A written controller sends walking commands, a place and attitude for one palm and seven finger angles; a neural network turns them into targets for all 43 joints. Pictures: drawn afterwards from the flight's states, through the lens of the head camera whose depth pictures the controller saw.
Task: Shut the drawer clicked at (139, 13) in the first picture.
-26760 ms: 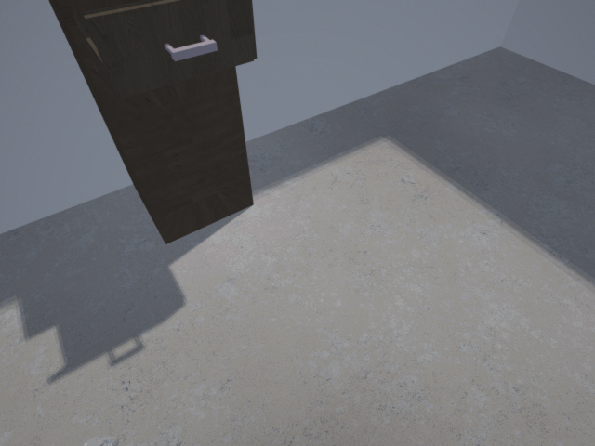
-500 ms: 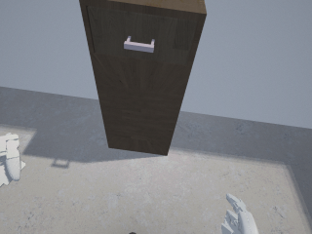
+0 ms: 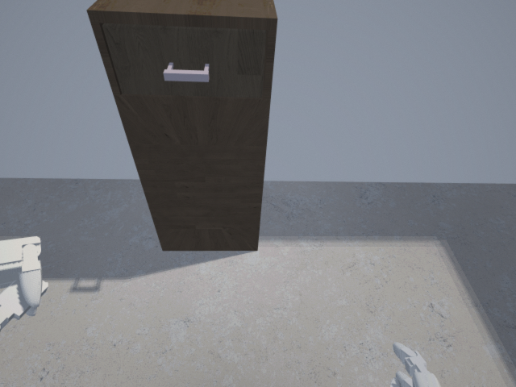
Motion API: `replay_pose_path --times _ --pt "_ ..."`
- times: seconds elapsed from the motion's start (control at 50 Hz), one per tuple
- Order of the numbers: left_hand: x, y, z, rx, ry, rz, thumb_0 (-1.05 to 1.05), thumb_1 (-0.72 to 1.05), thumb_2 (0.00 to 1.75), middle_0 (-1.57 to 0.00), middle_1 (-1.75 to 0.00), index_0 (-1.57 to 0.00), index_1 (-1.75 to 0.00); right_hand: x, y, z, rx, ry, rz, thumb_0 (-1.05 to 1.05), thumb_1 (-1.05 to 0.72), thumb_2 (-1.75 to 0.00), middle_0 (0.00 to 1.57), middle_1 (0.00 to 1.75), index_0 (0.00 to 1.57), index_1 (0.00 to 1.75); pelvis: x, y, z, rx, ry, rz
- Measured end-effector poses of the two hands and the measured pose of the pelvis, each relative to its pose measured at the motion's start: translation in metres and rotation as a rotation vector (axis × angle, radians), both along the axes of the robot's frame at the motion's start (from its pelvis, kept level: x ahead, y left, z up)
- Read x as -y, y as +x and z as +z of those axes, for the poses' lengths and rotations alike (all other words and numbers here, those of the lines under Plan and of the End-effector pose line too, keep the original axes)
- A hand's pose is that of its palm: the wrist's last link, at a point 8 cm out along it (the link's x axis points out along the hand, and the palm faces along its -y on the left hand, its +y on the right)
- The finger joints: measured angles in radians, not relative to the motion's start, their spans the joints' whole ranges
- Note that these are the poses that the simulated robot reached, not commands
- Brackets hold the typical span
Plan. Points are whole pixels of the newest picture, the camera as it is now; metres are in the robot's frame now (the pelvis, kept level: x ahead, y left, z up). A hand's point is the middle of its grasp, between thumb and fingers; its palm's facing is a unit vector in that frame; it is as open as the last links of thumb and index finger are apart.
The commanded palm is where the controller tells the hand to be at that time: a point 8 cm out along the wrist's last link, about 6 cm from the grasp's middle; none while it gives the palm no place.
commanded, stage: stop stepping back and stand still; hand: left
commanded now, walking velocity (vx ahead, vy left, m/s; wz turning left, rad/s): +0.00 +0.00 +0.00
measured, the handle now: (187, 71) +0.81 +0.19 +0.11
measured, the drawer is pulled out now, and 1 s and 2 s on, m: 0.00 0.00 0.00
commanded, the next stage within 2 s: let the arm hang, fingers relaxed in 0.52 s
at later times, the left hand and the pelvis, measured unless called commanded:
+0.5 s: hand (25, 310) +0.17 +0.24 +0.16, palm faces +0.35 -0.82 -0.46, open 3.2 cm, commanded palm +0.12 +0.28 +0.18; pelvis -0.02 +0.01 +0.00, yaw +0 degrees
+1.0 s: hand out of the picture -0.02 +0.20 -0.18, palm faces +0.05 -0.98 -0.20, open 3.5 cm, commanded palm none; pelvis -0.03 +0.00 +0.00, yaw +2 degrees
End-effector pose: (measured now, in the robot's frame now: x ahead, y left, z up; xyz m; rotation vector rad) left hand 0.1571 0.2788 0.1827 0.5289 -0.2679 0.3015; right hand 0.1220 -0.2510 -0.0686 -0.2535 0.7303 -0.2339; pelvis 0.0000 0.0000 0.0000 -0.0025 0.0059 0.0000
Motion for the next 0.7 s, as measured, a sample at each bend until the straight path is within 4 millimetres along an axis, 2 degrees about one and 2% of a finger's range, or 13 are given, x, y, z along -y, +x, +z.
replay_pose_path --times 0.06,0.14,0.2,0.26,0.38,0.46,0.62,0.64,0.66,0.7 --pt "0.007 -0.014 0.004 -0.005 0.014 -0.019 0.01 0.88 0.90 -1.40 -1.60 -1.40 -1.60 -0.003 -0.001 -0.004 -0.006 0.021 0.020 0.01 -0.90 -0.90 0.20 0.30 0.20 0.30 0.001 -0.005 0.000 0.002 -0.014 0.000" --pt "-0.001 -0.024 0.003 0.019 0.000 0.018 0.01 0.88 0.90 -1.40 -1.60 -1.40 -1.60 -0.009 0.000 -0.009 -0.024 0.030 0.026 0.01 -0.90 -0.90 0.20 0.30 0.20 0.30 -0.002 -0.003 -0.001 0.005 -0.019 -0.007" --pt "-0.012 -0.023 -0.004 0.033 -0.031 0.059 0.01 0.88 0.90 -1.40 -1.60 -1.41 -1.60 -0.016 0.005 -0.012 -0.021 0.026 0.035 0.01 -0.90 -0.90 0.20 0.30 0.20 0.30 -0.008 -0.004 -0.004 0.018 -0.020 0.007" --pt "-0.016 -0.020 -0.007 0.016 -0.046 0.072 0.01 0.88 0.90 -1.40 -1.60 -1.41 -1.60 -0.027 0.013 -0.007 0.007 0.038 0.057 0.02 -0.90 -0.90 0.20 0.30 0.20 0.30 -0.010 -0.007 -0.001 0.023 -0.001 -0.005" --pt "-0.005 -0.020 0.002 -0.001 -0.007 0.023 0.01 0.89 0.90 -1.40 -1.60 -1.40 -1.60 -0.045 0.026 0.005 0.083 0.083 0.111 0.01 -0.90 -0.90 0.20 0.30 0.20 0.30 -0.007 -0.015 0.003 0.011 -0.003 -0.004" --pt "-0.001 -0.025 0.003 -0.020 -0.002 0.010 0.01 0.88 0.90 -1.40 -1.60 -1.40 -1.60 -0.045 0.029 0.006 0.080 0.087 0.123 0.01 -0.90 -0.90 0.20 0.30 0.21 0.30 -0.005 -0.016 0.004 0.003 -0.017 -0.004" --pt "-0.010 -0.023 -0.009 -0.061 -0.038 0.059 0.01 0.88 0.90 -1.40 -1.60 -1.40 -1.60 -0.029 0.025 0.001 0.024 0.043 0.094 0.01 -0.90 -0.90 0.20 0.30 0.21 0.30 -0.006 -0.012 0.004 0.006 -0.017 -0.003" --pt "-0.011 -0.019 -0.017 -0.089 -0.029 0.048 0.01 0.88 0.90 -1.40 -1.60 -1.40 -1.60 -0.026 0.025 -0.002 0.019 0.047 0.109 0.01 -0.90 -0.90 0.20 0.30 0.20 0.30 -0.007 -0.013 0.003 -0.001 -0.018 0.004" --pt "-0.015 -0.013 -0.036 -0.163 -0.036 0.043 0.01 0.89 0.90 -1.40 -1.60 -1.40 -1.60 -0.023 0.025 -0.008 -0.002 0.052 0.125 0.01 -0.90 -0.90 0.20 0.30 0.20 0.30 -0.009 -0.014 0.002 -0.007 -0.019 0.010" --pt "-0.023 -0.002 -0.093 -0.391 -0.098 0.067 0.00 0.89 0.90 -1.39 -1.58 -1.39 -1.59 -0.014 0.021 -0.023 -0.071 0.054 0.134 0.01 -0.90 -0.90 0.20 0.30 0.20 0.30 -0.012 -0.017 -0.002 -0.010 -0.019 0.018"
